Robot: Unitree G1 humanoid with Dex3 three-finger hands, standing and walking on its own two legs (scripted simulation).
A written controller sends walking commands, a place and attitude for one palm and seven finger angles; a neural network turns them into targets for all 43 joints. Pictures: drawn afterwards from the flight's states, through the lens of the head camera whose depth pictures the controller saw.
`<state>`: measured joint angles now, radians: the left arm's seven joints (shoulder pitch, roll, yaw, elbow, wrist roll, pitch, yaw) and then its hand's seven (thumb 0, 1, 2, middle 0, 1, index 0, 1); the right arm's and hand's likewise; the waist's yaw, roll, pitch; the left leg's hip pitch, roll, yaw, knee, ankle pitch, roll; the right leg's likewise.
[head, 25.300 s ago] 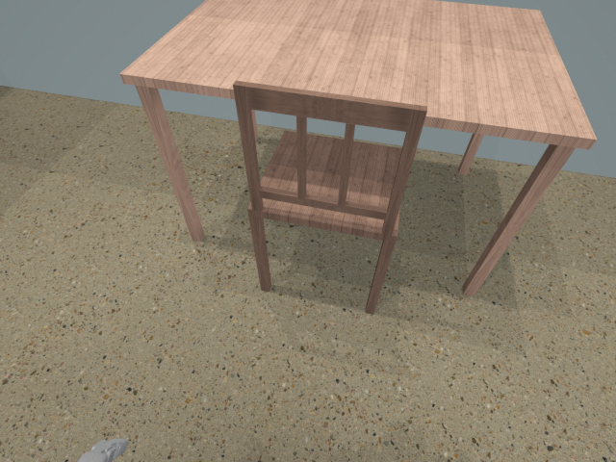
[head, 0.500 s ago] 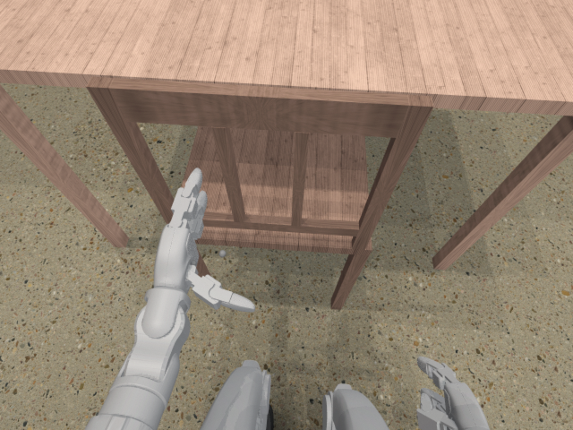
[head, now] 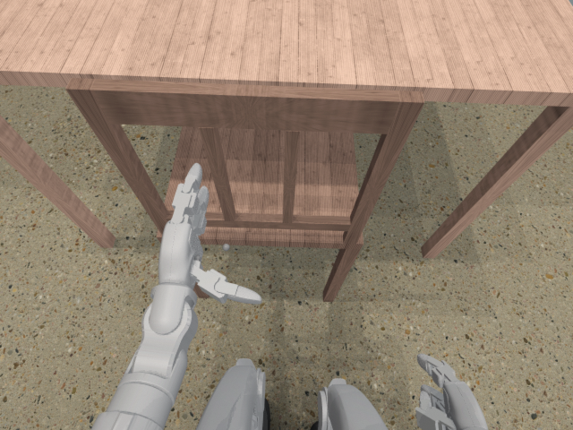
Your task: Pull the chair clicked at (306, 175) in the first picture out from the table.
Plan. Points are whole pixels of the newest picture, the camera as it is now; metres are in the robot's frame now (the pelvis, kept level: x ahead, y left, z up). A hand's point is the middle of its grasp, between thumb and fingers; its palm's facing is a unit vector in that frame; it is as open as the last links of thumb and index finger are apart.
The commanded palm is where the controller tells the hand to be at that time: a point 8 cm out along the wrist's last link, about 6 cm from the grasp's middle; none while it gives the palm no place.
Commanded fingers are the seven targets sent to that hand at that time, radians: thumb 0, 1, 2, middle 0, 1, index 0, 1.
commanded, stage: push the fingers through the gap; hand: left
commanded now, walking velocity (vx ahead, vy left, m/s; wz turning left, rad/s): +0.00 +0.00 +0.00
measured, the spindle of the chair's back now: (220, 178) +0.48 +0.12 +0.00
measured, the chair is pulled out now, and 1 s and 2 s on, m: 0.00 0.00 0.00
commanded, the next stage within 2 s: hook a spindle and tug to test in 1.22 s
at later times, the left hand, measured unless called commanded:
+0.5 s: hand (231, 214) +0.41 +0.10 +0.01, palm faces -0.03 -1.00 -0.05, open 16.9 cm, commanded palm +0.39 +0.14 +0.01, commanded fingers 0.00 -0.50 0.30 -0.06 -0.08 -0.06 -0.08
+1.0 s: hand (239, 189) +0.45 +0.09 +0.02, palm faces +0.03 -1.00 -0.02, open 16.9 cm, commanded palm +0.42 +0.13 +0.01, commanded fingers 0.00 -0.50 0.30 -0.06 -0.08 -0.06 -0.08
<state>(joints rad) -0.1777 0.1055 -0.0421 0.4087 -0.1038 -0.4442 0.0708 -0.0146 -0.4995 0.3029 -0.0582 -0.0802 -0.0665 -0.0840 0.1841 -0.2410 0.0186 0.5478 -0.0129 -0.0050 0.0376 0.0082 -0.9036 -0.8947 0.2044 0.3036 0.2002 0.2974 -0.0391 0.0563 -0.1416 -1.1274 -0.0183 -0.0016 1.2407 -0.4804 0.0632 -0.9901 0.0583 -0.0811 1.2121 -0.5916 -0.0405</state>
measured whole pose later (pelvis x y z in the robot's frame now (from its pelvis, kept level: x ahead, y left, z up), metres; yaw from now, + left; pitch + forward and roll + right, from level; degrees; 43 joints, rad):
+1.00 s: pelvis +0.00 +0.00 -0.01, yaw -1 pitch +25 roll -3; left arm -0.62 0.15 0.13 0.87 -0.05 -0.56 0.11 -0.01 -0.50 0.30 -0.06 -0.08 -0.06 -0.08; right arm 0.27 -0.26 -0.01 0.63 -0.05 0.05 0.09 0.01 -0.90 -0.89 0.20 0.30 0.20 0.30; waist -0.10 0.07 -0.15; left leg -1.23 -0.01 0.01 1.27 -0.48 0.06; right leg -1.10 0.07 -0.07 1.25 -0.59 -0.04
